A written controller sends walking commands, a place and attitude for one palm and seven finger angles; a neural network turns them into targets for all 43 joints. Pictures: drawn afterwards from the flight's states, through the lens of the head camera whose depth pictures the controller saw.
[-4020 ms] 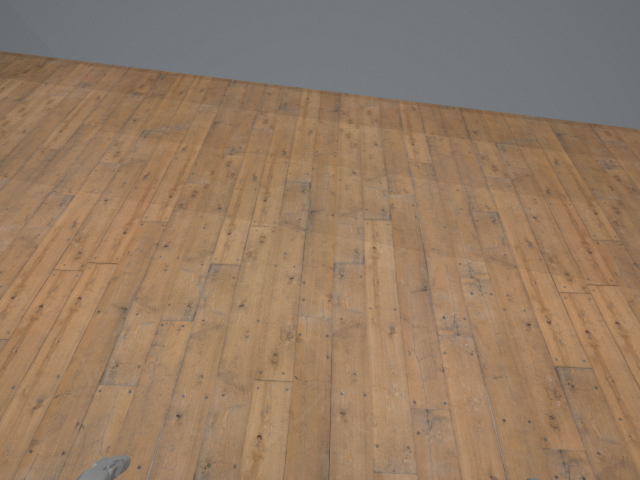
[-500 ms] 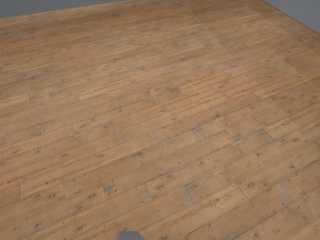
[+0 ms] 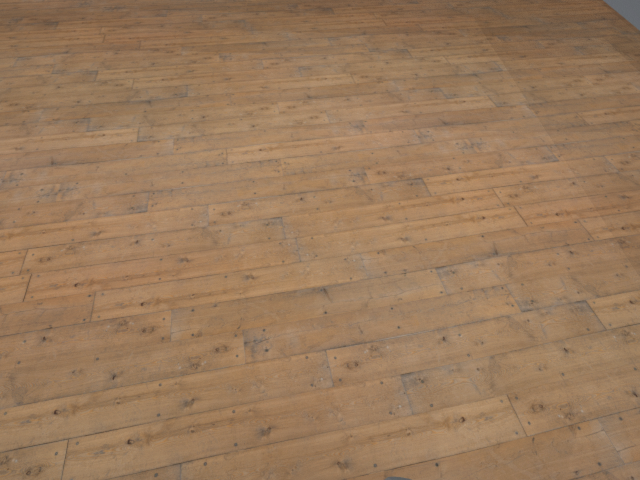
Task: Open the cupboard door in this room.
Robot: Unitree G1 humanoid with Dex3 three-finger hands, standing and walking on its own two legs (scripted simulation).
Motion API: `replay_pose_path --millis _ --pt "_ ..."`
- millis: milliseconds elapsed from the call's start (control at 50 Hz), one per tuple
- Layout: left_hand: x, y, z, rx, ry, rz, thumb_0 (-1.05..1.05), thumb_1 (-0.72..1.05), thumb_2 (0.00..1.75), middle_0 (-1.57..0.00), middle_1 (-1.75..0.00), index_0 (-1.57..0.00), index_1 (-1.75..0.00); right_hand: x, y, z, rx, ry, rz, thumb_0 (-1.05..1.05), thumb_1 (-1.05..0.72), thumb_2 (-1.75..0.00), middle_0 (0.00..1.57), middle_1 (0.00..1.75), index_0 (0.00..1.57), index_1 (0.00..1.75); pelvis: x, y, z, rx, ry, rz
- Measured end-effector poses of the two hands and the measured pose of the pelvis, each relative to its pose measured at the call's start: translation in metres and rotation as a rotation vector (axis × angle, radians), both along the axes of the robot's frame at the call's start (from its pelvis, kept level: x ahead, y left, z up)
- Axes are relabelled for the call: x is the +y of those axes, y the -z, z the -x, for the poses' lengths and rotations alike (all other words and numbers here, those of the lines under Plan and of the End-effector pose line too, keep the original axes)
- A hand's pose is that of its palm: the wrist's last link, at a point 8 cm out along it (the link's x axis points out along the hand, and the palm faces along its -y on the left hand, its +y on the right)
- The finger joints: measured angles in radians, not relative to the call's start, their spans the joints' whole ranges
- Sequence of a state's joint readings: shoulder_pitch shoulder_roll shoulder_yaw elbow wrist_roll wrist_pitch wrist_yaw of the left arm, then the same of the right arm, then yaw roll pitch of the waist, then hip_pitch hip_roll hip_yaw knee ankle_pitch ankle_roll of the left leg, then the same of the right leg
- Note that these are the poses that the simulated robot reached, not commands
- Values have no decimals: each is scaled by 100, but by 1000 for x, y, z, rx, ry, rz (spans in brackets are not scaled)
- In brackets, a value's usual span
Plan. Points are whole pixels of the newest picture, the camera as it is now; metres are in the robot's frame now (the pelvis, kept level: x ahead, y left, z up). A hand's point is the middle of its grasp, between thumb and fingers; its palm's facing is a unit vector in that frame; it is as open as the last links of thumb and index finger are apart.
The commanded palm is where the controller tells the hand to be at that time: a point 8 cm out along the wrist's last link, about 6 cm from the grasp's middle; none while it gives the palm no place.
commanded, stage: turn or walk to find it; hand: left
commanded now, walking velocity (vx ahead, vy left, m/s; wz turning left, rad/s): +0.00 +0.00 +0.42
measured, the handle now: out of the picture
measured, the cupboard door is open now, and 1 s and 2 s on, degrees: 0 0 0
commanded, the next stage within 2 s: none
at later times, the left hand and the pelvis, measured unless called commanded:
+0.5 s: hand out of the picture -0.03 +0.18 -0.17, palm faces +0.27 -0.94 -0.23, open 7.4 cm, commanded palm none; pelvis -0.02 -0.02 +0.00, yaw +14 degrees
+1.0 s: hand out of the picture -0.03 +0.23 -0.15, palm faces +0.43 -0.87 -0.24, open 7.4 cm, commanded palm none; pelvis -0.05 +0.00 +0.00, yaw +25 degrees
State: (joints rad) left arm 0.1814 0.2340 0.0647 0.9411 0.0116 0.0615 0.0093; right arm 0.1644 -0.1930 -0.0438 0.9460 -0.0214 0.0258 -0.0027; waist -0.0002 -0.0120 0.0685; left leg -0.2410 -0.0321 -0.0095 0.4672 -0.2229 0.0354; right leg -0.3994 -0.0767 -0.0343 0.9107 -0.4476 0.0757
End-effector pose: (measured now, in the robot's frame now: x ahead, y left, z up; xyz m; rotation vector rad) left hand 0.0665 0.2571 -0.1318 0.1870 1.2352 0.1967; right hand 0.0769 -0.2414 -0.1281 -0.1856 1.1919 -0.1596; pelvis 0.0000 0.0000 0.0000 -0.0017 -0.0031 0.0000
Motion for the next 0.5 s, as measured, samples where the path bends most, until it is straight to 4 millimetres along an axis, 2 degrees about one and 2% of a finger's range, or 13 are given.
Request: replay_pose_path --millis 100,180,260,360,440,500 --pt "-20 -9 -10 -79 -5 -20 0 91 90 -20 -29 -20 -30 -15 16 13 36 -9 -33 0 -90 -90 21 30 21 30 -16 5 6 3 -44 -16" --pt "-37 -14 0 -117 -22 -39 0 91 90 -20 -29 -20 -30 -31 29 20 71 -24 -49 0 -90 -90 20 30 21 30 -29 9 11 -3 -92 -18" --pt "-46 -19 25 -95 -74 -34 0 91 90 -20 -30 -20 -30 -41 24 21 108 -56 -43 0 -91 -90 20 29 20 30 -35 3 13 -10 -134 -31" --pt "-50 -14 58 -43 -137 -16 0 91 90 -20 -30 -20 -30 -44 18 17 138 -104 -21 0 -91 -90 20 29 20 30 -35 -1 15 -11 -183 -36" --pt "-45 -5 91 8 -195 6 0 91 90 -20 -30 -20 -30 -33 14 3 143 -159 3 1 -91 -90 20 29 20 30 -28 0 19 -9 -219 -33" --pt "-35 5 118 51 -243 24 0 91 90 -20 -30 -20 -30 -16 10 -14 115 -210 22 1 -91 -90 20 29 20 30 -17 4 24 -6 -244 -23"
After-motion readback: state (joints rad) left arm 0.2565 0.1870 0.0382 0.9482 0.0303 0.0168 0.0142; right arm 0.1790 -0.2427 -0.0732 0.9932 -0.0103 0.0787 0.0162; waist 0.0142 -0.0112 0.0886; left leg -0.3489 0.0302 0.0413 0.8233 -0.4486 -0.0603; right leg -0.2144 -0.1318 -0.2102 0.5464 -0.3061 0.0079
